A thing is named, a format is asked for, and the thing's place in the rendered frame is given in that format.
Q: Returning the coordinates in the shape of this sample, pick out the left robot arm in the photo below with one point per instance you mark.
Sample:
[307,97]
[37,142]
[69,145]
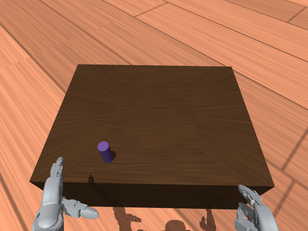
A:
[49,218]

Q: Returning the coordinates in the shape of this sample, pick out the left robot hand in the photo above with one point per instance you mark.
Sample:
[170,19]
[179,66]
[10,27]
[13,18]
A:
[53,194]

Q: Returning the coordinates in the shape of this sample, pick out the can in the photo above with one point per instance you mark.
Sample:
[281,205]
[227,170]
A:
[105,152]

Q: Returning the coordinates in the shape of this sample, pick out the right robot hand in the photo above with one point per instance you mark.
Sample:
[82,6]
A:
[260,218]

